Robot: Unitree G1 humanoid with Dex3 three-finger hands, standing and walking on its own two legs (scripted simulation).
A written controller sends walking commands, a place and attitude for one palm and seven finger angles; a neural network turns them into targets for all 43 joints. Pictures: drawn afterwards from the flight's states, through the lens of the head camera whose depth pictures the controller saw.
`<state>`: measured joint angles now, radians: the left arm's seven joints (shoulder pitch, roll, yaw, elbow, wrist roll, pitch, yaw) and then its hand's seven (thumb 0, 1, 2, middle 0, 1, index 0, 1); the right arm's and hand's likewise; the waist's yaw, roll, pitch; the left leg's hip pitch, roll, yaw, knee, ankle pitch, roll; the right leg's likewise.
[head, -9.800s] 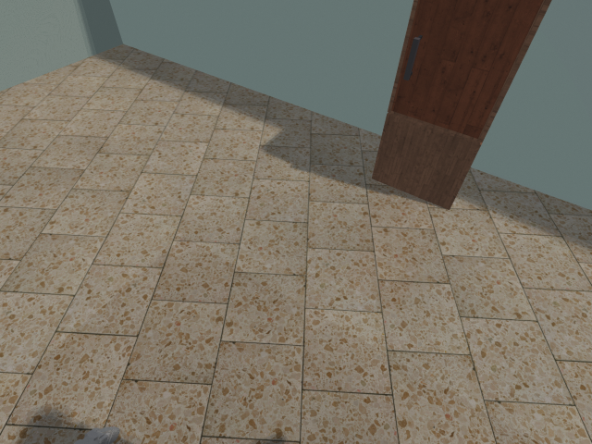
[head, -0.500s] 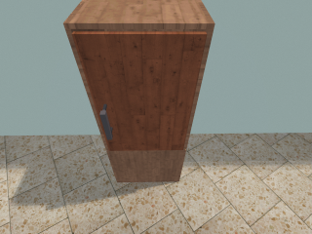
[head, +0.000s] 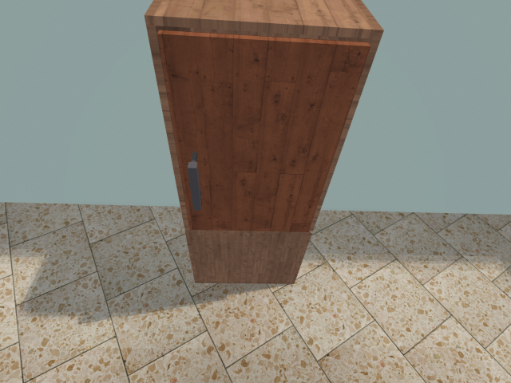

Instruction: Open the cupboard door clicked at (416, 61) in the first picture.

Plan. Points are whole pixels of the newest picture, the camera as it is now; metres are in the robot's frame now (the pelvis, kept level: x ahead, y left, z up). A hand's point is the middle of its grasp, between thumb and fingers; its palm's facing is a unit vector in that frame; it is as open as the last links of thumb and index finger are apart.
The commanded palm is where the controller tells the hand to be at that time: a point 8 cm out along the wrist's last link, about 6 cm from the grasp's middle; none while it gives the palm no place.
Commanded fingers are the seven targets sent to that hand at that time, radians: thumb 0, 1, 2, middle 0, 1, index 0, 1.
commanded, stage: raise the hand with hooked fingers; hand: left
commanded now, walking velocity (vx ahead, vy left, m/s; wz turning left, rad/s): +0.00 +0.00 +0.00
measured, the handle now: (196, 181) +0.58 +0.18 -0.09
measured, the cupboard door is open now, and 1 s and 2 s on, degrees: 0 0 0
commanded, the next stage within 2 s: none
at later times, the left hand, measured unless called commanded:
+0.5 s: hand out of the picture +0.12 +0.20 -0.08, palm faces +0.21 -0.98 -0.04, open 9.4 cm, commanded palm +0.14 +0.25 -0.07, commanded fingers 0.00 0.22 0.61 -0.25 -0.74 -0.25 -0.74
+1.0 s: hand (123, 324) +0.22 +0.24 -0.09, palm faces +0.08 -0.99 -0.06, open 12.4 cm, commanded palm +0.20 +0.28 -0.07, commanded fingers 0.00 -0.36 0.36 -0.29 -1.11 -0.29 -1.11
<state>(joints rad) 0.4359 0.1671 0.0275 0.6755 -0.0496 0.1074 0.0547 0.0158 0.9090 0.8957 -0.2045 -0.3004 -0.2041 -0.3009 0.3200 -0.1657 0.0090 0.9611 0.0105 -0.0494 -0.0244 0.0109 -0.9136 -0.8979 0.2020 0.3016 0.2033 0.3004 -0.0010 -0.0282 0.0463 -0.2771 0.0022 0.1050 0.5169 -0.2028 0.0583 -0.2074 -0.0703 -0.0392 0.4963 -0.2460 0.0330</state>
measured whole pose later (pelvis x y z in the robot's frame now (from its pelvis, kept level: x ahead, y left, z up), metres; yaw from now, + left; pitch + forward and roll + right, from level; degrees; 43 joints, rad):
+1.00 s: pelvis +0.00 -0.02 -0.12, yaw +3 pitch +20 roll -5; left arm 0.28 0.33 0.31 0.15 -0.34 -0.41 -0.39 0.01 -0.13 0.45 -0.27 -0.97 -0.27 -0.97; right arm 0.24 -0.27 -0.01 0.59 0.03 -0.20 -0.05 0.02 -0.90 -0.90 0.20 0.30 0.20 0.30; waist 0.00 0.03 -0.17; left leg -1.15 0.01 -0.04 1.32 -0.52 0.04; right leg -1.02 0.04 -0.08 1.26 -0.60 -0.01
